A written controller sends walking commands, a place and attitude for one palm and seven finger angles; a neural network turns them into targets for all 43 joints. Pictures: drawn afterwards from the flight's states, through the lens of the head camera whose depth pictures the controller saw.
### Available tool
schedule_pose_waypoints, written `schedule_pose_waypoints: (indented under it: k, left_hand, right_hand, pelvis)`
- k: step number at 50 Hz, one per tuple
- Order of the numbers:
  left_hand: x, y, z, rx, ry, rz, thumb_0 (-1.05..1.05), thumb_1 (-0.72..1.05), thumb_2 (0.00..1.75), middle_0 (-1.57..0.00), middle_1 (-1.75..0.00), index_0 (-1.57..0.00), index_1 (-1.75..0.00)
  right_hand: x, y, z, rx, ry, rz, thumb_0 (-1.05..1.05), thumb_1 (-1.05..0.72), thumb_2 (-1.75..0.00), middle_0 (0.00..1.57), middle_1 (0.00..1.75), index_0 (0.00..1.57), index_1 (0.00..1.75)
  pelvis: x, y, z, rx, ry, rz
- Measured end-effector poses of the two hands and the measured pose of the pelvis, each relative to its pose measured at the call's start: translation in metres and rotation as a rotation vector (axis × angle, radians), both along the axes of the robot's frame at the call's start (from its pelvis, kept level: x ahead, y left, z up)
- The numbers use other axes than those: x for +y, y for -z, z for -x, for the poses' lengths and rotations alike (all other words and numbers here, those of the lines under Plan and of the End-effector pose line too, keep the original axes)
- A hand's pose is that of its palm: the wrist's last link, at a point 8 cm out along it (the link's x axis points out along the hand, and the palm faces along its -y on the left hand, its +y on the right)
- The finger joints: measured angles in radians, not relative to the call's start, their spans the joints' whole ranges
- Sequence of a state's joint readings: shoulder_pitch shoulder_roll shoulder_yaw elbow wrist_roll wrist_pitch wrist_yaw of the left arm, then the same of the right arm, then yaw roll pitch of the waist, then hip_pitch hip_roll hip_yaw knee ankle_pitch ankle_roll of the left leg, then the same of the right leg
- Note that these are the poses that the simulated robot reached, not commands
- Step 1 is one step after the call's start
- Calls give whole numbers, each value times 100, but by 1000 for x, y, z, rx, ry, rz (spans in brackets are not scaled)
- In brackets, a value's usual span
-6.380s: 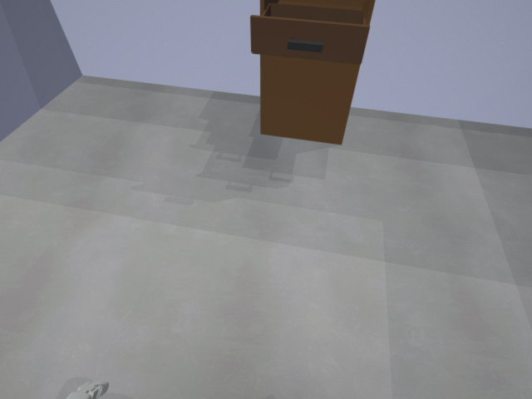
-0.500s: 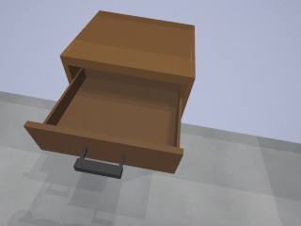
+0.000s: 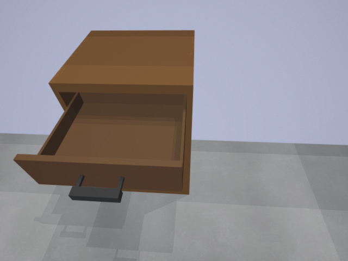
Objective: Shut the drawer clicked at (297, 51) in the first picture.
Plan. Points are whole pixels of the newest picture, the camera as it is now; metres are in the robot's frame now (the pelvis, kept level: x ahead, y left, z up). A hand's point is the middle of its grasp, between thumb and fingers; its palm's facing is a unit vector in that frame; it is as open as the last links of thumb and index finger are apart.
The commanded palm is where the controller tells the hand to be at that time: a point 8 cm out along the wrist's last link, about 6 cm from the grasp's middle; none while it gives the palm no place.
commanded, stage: come to a stop and stand still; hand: left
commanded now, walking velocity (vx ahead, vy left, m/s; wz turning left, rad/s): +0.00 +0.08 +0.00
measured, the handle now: (98, 186) +0.32 +0.24 -0.06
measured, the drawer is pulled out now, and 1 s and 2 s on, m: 0.30 0.30 0.30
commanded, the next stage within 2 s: look again from close up in 0.62 s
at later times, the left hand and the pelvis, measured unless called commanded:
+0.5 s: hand out of the picture +0.08 +0.25 -0.19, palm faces +0.03 -0.97 -0.26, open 7.4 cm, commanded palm none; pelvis +0.02 +0.06 -0.02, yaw +0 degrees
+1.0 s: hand out of the picture +0.03 +0.24 -0.18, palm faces +0.01 -0.97 -0.25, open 7.4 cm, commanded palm none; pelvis +0.01 +0.05 -0.01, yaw +0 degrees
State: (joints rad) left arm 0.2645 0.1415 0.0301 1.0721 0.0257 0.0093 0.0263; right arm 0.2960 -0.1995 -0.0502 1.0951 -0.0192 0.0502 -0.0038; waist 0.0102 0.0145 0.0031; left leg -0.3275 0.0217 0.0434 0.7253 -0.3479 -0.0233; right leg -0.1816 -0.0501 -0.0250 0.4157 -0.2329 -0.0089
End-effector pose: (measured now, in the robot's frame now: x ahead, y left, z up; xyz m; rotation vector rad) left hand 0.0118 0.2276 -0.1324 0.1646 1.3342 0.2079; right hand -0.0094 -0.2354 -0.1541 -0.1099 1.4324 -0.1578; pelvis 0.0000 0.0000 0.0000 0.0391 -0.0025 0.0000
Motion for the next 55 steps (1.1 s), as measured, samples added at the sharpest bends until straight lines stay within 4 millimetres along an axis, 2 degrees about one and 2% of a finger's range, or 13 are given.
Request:
schedule_pose_waypoints:
  k: [4,8,13,17,24,30,37,49,55]
  left_hand:
    - [7,2,4,9,-24,1,1,92,90,-21,-30,-20,-30]
    - [22,16,9,33,-14,9,1,91,90,-21,-30,-20,-30]
    - [43,24,3,54,30,-4,1,91,90,-21,-30,-20,-30]
    - [58,25,-15,23,43,-15,1,90,90,-21,-30,-20,-30]
    - [72,20,-53,-83,49,-26,1,90,90,-20,-30,-20,-30]
    - [75,17,-66,-112,65,-24,1,90,90,-20,-30,-20,-30]
    - [72,15,-57,-88,62,-22,1,90,90,-20,-30,-20,-30]
    - [59,16,-17,11,43,-16,1,90,90,-20,-30,-20,-30]
    - [49,15,-4,37,40,-13,1,90,90,-20,-30,-20,-30]
  right_hand:
    - [2,-2,12,54,-17,19,0,-91,-90,20,29,20,30]
    - [11,4,7,46,-50,45,0,-91,-90,20,29,20,30]
    - [33,6,-17,-32,-48,39,0,-91,-90,20,29,20,30]
    - [51,6,-44,-106,-52,35,1,-92,-90,20,29,20,30]
    - [62,2,-82,-192,-81,47,1,-93,-90,20,30,20,30]
    - [67,-3,-98,-228,-88,41,0,-92,-90,20,30,20,30]
    - [64,-2,-90,-200,-81,38,0,-91,-90,20,30,20,30]
    - [49,2,-47,-87,-53,35,0,-91,-90,20,30,20,30]
    - [44,4,-30,-53,-40,25,0,-91,-90,20,30,20,30]
  pelvis:
    - [5,1,1,10,-15,7]
    - [18,12,2,15,-27,41]
    - [32,18,-1,29,-12,35]
    - [45,19,-10,23,-7,44]
    - [59,19,-17,-1,-3,45]
    - [63,17,-19,-7,2,39]
    - [61,14,-19,-11,1,36]
    - [49,12,-14,-16,1,31]
    - [42,11,-10,-17,3,30]
